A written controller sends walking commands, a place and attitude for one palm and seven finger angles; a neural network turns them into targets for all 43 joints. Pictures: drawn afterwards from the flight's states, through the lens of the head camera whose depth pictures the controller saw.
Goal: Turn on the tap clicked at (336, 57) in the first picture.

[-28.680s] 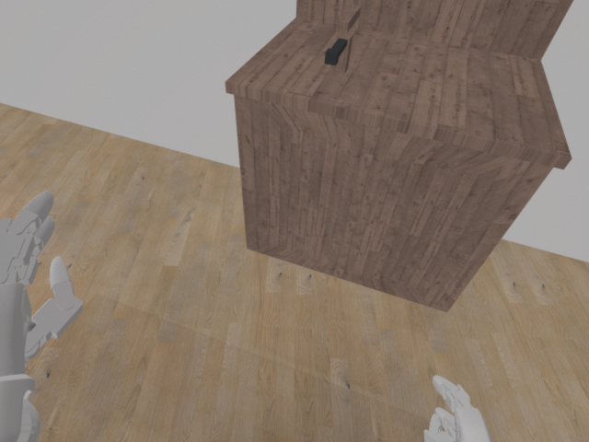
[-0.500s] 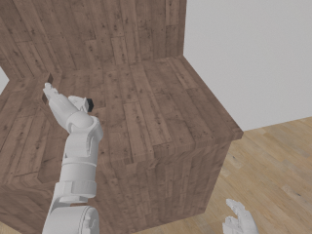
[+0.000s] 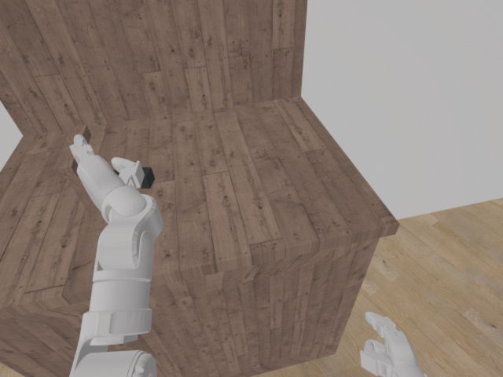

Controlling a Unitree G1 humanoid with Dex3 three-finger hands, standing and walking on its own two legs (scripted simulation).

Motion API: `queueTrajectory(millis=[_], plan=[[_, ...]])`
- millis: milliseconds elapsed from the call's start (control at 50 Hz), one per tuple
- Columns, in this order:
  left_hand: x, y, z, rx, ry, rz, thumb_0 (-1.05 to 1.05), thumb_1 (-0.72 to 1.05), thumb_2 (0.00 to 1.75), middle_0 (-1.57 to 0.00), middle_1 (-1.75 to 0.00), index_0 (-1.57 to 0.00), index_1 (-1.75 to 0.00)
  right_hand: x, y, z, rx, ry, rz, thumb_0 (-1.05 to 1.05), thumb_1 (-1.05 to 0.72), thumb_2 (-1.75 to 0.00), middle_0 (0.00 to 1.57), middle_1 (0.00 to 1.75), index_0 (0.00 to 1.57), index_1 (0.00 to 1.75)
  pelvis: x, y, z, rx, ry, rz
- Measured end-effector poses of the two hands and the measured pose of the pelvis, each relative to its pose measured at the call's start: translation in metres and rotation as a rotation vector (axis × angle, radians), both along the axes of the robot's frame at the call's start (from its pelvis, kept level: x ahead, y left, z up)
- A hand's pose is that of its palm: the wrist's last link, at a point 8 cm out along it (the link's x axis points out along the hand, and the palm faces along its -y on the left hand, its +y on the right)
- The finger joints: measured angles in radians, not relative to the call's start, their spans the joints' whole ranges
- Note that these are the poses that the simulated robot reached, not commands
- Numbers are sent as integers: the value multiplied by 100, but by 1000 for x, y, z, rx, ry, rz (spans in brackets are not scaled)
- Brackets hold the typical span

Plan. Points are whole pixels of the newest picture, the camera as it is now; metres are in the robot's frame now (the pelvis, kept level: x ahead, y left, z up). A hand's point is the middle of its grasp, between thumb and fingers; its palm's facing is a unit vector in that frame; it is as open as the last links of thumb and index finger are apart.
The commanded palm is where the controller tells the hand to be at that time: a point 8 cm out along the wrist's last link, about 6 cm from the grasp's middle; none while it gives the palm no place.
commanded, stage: lift the hand up off the lever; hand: left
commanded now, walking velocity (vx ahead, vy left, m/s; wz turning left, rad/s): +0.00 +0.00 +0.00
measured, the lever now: (144, 177) +0.41 +0.25 +0.12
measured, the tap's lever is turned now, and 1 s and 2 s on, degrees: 72 72 72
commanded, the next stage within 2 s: draw the hand back beside the body in 0.22 s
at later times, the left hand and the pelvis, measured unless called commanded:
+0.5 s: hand (164, 177) +0.33 +0.17 +0.20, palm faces +0.40 -0.91 -0.07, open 7.8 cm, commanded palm +0.27 +0.24 +0.19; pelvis -0.01 +0.00 +0.00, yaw -2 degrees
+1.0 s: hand (116, 231) +0.25 +0.21 +0.17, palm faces +0.27 -0.93 -0.27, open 7.6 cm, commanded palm +0.20 +0.26 +0.18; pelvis -0.03 +0.01 +0.01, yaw -3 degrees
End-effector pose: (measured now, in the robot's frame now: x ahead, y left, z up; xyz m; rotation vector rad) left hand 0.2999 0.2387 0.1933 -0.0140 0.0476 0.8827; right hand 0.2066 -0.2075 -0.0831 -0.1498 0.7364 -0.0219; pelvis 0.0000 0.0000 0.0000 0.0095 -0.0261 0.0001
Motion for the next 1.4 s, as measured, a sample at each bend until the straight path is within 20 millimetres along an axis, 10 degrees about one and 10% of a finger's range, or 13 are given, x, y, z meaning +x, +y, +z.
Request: queueTrajectory(millis=[340, 500, 760, 1000, 1400], plan=[[-2, -5, 7, 12, 13, 3, 1, 91, 90, -15, -15, -15, -15, 2, 10, 3, 13, -23, 42, 1, -91, -90, 20, 30, 20, 30, -10, -3, 0, -1, -3, 11], [-8, -28, 6, 91, -9, -474, 1, 90, 90, -15, -16, -15, -16, -26, -9, 4, -6, 4, -91, 1, -91, -90, 20, 30, 20, 30, -7, -5, 2, 5, -39, -37], [-82, 25, 0, 389, -126, -517, 1, 90, 90, -17, -20, -17, -20, -62, -36, 4, -76, -17, -87, 1, -91, -90, 20, 30, 20, 30, -21, -1, 3, -11, -72, -28], [-89, 19, -11, 414, -148, -637, 1, 90, 90, -18, -23, -18, -23, -66, -2, 9, -12, -54, -88, 2, -91, -90, 20, 30, 20, 30, -28, 13, 7, -15, -80, -49], [-136, 62, -22, 427, -95, -562, 1, 90, 90, -20, -29, -20, -29, -55, 15, 20, -64, -75, -48, 1, -91, -90, 20, 30, 20, 30, -24, 33, 7, -25, -84, -42]])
